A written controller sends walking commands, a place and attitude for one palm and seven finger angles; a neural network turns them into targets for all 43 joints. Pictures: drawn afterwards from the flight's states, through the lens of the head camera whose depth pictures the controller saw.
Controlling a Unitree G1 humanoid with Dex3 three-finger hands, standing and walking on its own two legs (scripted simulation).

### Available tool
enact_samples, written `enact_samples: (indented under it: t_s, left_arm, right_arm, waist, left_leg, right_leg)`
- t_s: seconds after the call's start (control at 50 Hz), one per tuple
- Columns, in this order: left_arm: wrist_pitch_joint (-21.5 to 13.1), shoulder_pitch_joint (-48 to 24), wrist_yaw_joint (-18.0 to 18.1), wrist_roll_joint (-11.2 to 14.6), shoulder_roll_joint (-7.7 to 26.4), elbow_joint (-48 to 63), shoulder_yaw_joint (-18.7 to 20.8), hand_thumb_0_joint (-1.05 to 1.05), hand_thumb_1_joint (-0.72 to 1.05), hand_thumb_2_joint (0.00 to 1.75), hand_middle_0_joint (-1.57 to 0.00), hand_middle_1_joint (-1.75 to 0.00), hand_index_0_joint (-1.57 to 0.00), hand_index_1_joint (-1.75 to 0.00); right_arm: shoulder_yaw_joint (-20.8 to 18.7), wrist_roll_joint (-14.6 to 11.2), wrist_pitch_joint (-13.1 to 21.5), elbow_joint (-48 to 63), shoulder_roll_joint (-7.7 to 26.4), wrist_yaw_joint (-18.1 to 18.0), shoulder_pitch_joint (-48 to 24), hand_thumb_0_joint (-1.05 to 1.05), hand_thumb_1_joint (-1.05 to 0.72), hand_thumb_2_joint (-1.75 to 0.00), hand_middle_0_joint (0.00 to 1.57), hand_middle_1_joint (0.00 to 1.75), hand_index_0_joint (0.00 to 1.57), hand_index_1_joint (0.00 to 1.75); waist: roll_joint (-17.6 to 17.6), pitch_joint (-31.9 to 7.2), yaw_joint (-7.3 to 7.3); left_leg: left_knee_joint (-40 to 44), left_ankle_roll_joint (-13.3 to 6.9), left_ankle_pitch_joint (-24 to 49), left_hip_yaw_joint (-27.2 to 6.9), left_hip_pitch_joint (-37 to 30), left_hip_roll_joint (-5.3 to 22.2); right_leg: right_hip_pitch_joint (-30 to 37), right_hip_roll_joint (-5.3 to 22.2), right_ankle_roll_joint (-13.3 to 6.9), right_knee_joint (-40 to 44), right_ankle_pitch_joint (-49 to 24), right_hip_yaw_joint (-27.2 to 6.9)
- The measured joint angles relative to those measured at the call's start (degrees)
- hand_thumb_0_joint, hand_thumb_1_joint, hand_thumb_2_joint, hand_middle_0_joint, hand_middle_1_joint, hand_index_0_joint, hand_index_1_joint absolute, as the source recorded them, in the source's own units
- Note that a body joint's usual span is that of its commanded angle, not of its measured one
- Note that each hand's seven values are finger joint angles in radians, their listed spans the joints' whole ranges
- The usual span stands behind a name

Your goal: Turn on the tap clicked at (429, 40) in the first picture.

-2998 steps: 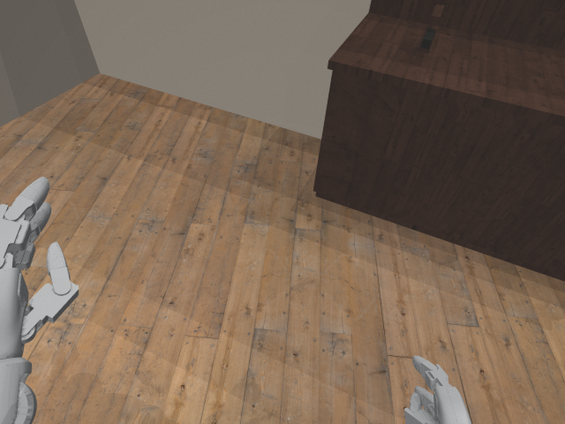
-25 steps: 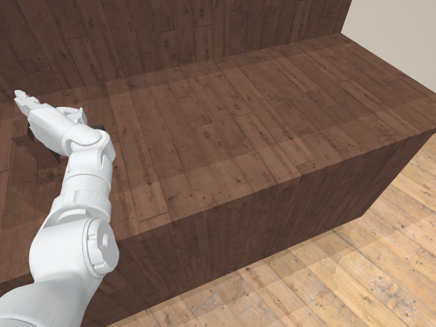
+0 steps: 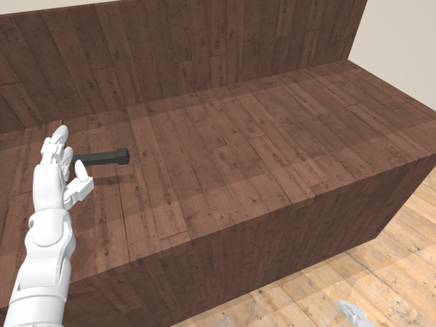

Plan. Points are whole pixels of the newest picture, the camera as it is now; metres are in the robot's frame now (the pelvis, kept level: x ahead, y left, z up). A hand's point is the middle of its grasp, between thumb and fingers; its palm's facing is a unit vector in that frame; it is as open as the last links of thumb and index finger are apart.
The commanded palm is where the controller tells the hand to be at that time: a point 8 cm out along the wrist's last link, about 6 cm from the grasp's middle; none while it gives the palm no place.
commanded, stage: draw the hand back beside the body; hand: left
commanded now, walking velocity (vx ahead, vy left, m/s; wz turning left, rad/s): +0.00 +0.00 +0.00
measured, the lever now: (122, 156) +0.46 +0.27 +0.04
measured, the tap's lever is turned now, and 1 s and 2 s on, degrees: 76 76 76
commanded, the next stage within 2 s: step back with the hand held close in 1.04 s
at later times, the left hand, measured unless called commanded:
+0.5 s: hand (66, 223) +0.22 +0.24 +0.15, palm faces +0.39 -0.88 -0.28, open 7.5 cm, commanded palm +0.17 +0.27 +0.16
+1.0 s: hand (61, 254) +0.17 +0.23 +0.15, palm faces +0.42 -0.85 -0.33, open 7.5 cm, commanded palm +0.13 +0.26 +0.17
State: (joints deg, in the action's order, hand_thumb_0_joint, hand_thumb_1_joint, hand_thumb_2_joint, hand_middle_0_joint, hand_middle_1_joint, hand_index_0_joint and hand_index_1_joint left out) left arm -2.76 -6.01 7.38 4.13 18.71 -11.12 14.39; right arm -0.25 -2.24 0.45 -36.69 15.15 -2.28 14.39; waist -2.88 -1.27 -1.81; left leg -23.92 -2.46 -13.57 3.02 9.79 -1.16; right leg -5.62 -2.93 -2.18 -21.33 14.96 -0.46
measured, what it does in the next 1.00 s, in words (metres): stands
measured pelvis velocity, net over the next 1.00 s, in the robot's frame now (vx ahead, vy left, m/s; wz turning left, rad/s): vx -0.02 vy -0.02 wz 0.03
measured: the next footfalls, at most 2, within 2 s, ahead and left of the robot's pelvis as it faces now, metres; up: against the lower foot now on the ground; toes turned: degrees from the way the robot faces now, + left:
none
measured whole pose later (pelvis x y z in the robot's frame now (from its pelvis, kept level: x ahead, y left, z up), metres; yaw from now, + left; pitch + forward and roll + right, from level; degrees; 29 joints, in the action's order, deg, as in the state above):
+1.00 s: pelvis -0.02 -0.02 +0.00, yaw +2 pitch -5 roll +0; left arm -6.8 23.4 5.1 5.2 18.2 20.0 15.0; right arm 0.4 0.0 5.0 -36.5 13.7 -4.2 8.2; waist -3.4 2.8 -4.2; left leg -21.9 -1.0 -11.2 0.7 5.4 -0.1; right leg 0.0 -4.2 -3.8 -17.6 12.4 1.7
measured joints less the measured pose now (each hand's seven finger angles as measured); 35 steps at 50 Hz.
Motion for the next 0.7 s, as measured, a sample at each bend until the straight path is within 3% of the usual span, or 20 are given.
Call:
enact_samples:
  t_s: [0.08,0.18,0.32,0.5,0.7]
  left_arm:
    - [-1.7,-0.4,-0.6,0.0,-0.8,3.6,-3.0,0.02,0.89,0.9,-0.17,-0.2,-0.17,-0.2]
    - [-2.6,1.3,-2.1,0.3,-1.2,5.6,-4.5,0.02,0.89,0.9,-0.17,-0.22,-0.18,-0.22]
    - [-1.9,8.2,-3.1,0.6,-0.6,10.8,-2.7,0.02,0.89,0.9,-0.18,-0.24,-0.19,-0.24]
    - [-3.0,15.9,-2.8,1.0,0.0,19.0,-0.7,0.02,0.89,0.9,-0.19,-0.27,-0.19,-0.27]
    - [-3.9,26.3,-3.0,0.9,-0.1,27.6,-0.3,0.02,0.89,0.9,-0.2,-0.29,-0.2,-0.29]
  right_arm:
    - [0.5,0.3,1.3,0.1,0.7,-0.3,-3.5,0.01,-0.91,-0.9,0.2,0.3,0.2,0.3]
    - [1.9,0.5,1.0,1.1,-0.8,-0.5,-6.8,0.01,-0.91,-0.9,0.2,0.3,0.2,0.3]
    - [3.3,1.1,0.8,2.4,-2.7,-0.4,-5.9,0.01,-0.9,-0.9,0.21,0.3,0.2,0.3]
    - [2.6,1.5,1.2,-0.2,-1.8,-0.6,-3.1,0.01,-0.9,-0.9,0.21,0.3,0.2,0.3]
    - [1.2,2.0,3.1,-0.8,-1.6,-0.9,-3.6,0.01,-0.9,-0.9,0.21,0.3,0.2,0.3]
  waist:
    - [-0.1,1.3,-1.38]
    - [0.8,1.8,-1.14]
    - [1.0,2.6,-0.55]
    - [-0.6,3.9,-1.39]
    - [-0.3,3.8,-1.06]
  left_leg:
    - [1.5,-0.3,1.8,-1.1,-0.7,-0.8]
    - [3.1,-0.2,3.3,-1.3,-2.0,-0.8]
    - [4.6,0.2,4.0,-0.8,-4.5,-0.1]
    - [5.1,0.5,4.5,-1.4,-5.3,0.0]
    - [4.0,1.1,3.7,-1.3,-5.1,0.9]
  right_leg:
    - [0.7,0.7,0.3,0.8,-1.0,1.1]
    - [1.9,0.7,0.1,2.1,-2.2,1.3]
    - [4.6,0.0,-0.3,4.4,-3.6,0.8]
    - [5.7,-0.2,-0.6,5.3,-4.1,1.3]
    - [5.8,-1.0,-1.3,5.1,-3.9,1.2]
